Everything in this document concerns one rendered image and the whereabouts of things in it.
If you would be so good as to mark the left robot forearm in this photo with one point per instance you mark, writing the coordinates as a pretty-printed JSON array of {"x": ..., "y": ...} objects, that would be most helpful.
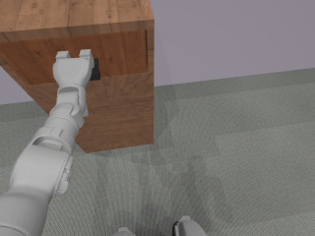
[{"x": 62, "y": 126}]

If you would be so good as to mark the robot right thigh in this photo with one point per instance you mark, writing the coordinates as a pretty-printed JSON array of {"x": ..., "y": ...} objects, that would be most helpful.
[{"x": 188, "y": 228}]

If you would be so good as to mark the left robot upper arm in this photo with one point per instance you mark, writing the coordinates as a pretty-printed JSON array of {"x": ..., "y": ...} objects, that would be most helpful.
[{"x": 42, "y": 174}]

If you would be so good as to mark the drawer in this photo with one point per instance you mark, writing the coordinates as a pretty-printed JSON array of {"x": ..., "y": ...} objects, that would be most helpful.
[{"x": 118, "y": 54}]

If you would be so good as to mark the handle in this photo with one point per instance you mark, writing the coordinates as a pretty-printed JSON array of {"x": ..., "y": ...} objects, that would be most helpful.
[{"x": 95, "y": 76}]

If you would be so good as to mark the robot left shin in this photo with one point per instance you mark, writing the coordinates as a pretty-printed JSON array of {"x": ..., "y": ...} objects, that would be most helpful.
[{"x": 123, "y": 229}]

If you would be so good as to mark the robot left hand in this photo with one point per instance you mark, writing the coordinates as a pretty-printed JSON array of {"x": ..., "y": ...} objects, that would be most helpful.
[{"x": 77, "y": 71}]

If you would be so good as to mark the cabinet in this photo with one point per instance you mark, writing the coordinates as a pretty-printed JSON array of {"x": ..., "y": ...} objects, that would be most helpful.
[{"x": 121, "y": 108}]

